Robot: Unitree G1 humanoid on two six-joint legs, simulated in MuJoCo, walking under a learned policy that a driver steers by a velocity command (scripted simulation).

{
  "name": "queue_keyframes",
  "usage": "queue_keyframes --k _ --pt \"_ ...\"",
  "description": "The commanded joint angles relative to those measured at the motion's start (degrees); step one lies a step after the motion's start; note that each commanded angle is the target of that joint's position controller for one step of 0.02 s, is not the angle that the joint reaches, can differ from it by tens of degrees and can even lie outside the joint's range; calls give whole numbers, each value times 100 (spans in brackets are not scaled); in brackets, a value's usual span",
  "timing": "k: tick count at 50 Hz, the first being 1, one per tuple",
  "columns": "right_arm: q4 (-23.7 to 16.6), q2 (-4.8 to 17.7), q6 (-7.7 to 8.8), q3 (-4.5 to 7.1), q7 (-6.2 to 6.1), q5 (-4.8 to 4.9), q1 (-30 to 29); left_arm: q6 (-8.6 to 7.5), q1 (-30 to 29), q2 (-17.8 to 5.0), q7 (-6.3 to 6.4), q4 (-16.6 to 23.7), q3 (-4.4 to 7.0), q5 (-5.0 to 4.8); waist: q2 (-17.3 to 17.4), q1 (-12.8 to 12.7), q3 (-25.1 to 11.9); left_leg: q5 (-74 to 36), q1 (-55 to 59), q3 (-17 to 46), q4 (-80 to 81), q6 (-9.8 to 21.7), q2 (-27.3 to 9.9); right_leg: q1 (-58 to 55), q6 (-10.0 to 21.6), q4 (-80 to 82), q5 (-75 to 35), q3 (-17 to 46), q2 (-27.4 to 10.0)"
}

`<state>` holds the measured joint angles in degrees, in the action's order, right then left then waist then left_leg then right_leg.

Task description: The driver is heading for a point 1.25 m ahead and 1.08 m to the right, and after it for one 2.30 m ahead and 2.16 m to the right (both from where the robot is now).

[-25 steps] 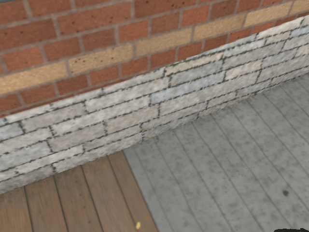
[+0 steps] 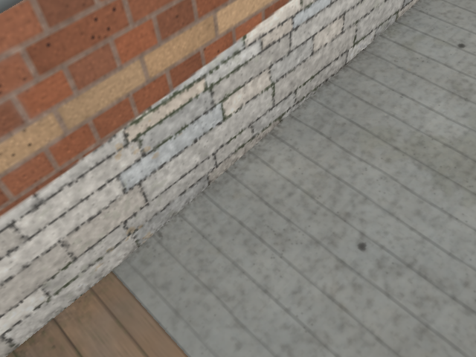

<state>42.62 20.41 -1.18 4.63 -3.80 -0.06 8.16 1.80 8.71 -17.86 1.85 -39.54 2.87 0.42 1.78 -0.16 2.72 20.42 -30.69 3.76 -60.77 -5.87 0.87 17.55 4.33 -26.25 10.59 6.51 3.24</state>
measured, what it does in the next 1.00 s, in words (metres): steps on the spot, turning right: left foot, then right foot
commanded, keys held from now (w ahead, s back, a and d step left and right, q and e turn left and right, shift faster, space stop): e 1.00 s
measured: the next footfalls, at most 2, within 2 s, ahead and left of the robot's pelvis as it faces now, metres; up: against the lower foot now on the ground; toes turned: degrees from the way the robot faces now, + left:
left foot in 0.24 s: +0.06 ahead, +0.14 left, +0.00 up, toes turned -14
right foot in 0.66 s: -0.03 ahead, -0.12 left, +0.00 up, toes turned -25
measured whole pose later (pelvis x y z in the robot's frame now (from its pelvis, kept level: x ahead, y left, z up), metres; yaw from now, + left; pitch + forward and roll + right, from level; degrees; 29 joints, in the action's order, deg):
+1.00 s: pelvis -0.03 -0.02 +0.00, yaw -36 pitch +1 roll +2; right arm 41.5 18.4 -0.7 4.5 -1.3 0.0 6.2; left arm 1.7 10.5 -18.1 1.5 -34.0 3.5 -0.3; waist 0.9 -0.4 3.2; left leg 20.3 -26.2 4.7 -48.1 -5.1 1.1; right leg 16.3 3.0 -27.2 11.7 9.1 4.6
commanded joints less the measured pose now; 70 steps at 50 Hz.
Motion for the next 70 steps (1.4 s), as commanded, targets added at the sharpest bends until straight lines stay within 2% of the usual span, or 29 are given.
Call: queue_keyframes --k 1,8,11,12,13,14,15,18,21,24,28,31,32,33,34,35,36,38,42,51,55,57,58,59,60,61,63,65,70 --pt "-439 335 166 43 27 8 -174 5 -21 -1024 109 392 292 1 -968 -104 -825 -63 -254 179 819 -60 -25 -1177 784 526 -1175 1556 -1282" --pt "-294 429 308 72 158 115 59 -9 -75 -1079 -22 477 385 -130 -1252 -77 -643 147 864 193 2503 176 152 -733 743 532 -715 2309 -1142" --pt "-112 504 364 132 225 102 499 42 -149 -935 -12 517 363 -235 -1081 175 -716 -1012 2043 118 4113 384 -23 -327 347 130 -372 2205 -671" --pt "-121 837 317 193 229 -24 620 54 146 -684 -6 492 297 -189 -209 36 -930 -1104 2756 969 4372 769 -1054 305 28 -761 973 1612 -229" --pt "-124 1253 247 275 250 -232 414 12 68 -639 -20 711 305 -214 1469 -116 -523 -1900 2559 2436 4615 1699 -2113 1488 -291 -1804 2341 408 656" --pt "-306 952 252 193 251 -346 87 -45 206 -1178 -21 589 461 -78 1077 -77 -487 -2112 2211 2444 4630 2063 -2429 1504 -522 -3141 2415 465 169" --pt "-391 645 244 106 212 -285 -191 -30 344 -1331 -40 453 549 -122 728 -189 -458 -2031 2055 1852 4543 1887 -2124 1400 -587 -3618 2044 391 79" --pt "-361 311 215 -30 75 34 -283 147 516 -795 -38 321 428 -121 595 -121 -216 -1801 2293 798 4416 1555 -1533 1789 -899 -4291 1312 124 -32" --pt "-272 471 141 16 30 -36 72 119 77 -616 -60 606 347 -182 829 197 -179 -1967 2767 427 4455 1717 -1506 2018 -1090 -3593 1116 -252 -272" --pt "-294 655 101 80 86 -80 170 92 -121 -527 -116 775 263 -121 814 354 -443 -2479 2987 223 4341 1861 -1702 1595 -1134 -2829 1225 -464 -475" --pt "-330 912 55 191 243 -43 -8 112 109 -615 -214 808 273 -145 939 268 -519 -2858 2576 -222 4196 1782 -1740 638 -944 -1870 1140 -870 -493" --pt "-313 872 42 207 265 139 -147 121 435 -617 -287 759 325 -147 839 4 -534 -2789 2446 -370 3692 1497 -1821 -31 -615 -612 470 -1046 -406" --pt "-218 723 62 176 250 192 -21 113 685 -665 -255 676 369 -114 571 -115 -543 -2384 2179 -564 3236 1192 -1689 -556 -425 89 -30 -1007 -294" --pt "-112 413 99 103 280 111 345 120 876 -993 -174 663 485 -158 -408 -85 -687 -1367 1382 -1028 2159 722 -1325 -1513 -142 461 -1480 -279 -646" --pt "-409 -7 122 -63 321 -267 259 112 922 -1732 -62 863 609 -132 -2263 102 -736 1865 -374 -1295 337 115 -474 -2250 754 228 -4109 1923 -2231" --pt "-605 302 145 29 247 -127 -438 -43 1107 -1530 -152 924 553 113 -1602 -475 -1171 2111 -613 -281 -672 96 -161 -1724 1627 459 -3711 2458 -2603" --pt "-615 454 110 93 226 20 -544 -162 860 -1368 -206 874 495 110 -1097 -336 -918 1627 -719 -57 -946 198 -299 -1587 1462 575 -2933 1938 -2278" --pt "-452 524 70 156 161 -5 -370 -196 246 -1049 -159 893 407 -87 -794 -61 -589 698 -730 38 -627 271 -433 -1280 894 636 -1835 1406 -1735" --pt "-399 410 81 159 195 -10 -96 -149 30 -905 -43 961 306 -56 -950 111 -732 -74 -224 -15 -304 129 -170 -984 856 695 -1815 1170 -1396" --pt "-571 285 190 110 291 33 -382 -34 53 -1096 -37 942 395 -73 -1062 -101 -603 118 496 155 1775 107 118 -746 889 500 -932 2059 -1259" --pt "-584 301 293 140 376 70 -177 24 -121 -1068 -69 965 403 -147 -1119 -8 -732 -32 1050 155 2785 249 205 -877 759 219 -1472 2488 -1127" --pt "-478 357 330 194 384 28 172 54 -240 -954 -35 981 372 -228 -957 212 -802 -1199 1957 118 4010 425 9 -522 397 -109 -1027 2339 -792" --pt "-512 691 307 265 349 -58 283 50 47 -692 -35 954 304 -176 -135 75 -994 -1690 2669 942 4215 792 -986 76 46 -952 427 1788 -367" --pt "-528 1097 249 324 342 -197 99 19 241 -650 -24 1045 311 -200 1357 -187 -621 -2671 2697 2316 4419 1745 -2045 1325 -338 -2031 2458 548 637" --pt "-645 791 276 261 329 -223 12 -24 335 -1160 -9 946 472 -90 1047 -78 -600 -2735 2331 2566 4423 2284 -2524 1431 -633 -3468 2708 436 224" --pt "-724 489 280 159 287 -172 -258 -7 395 -1328 -30 824 561 -141 690 -175 -496 -2519 2160 1983 4349 2127 -2224 1426 -725 -3974 2289 393 62" --pt "-773 291 250 98 219 -35 -501 96 467 -1056 -10 651 539 -143 510 -165 -311 -2030 2241 1106 4265 1711 -1594 1663 -919 -4418 1596 254 -11" --pt "-753 302 197 70 163 -50 -337 123 319 -797 -47 719 459 -201 584 -27 -252 -2419 2323 583 4292 1750 -1402 1738 -1043 -4357 1322 -42 -74" --pt "-674 587 77 180 148 -73 48 89 -146 -538 -120 984 312 -160 751 305 -535 -2903 3069 259 4228 1941 -1684 1592 -1148 -2972 1344 -407 -474"
Over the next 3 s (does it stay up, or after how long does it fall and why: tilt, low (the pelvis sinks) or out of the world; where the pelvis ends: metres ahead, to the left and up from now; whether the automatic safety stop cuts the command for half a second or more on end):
stays up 0.07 -0.19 0.00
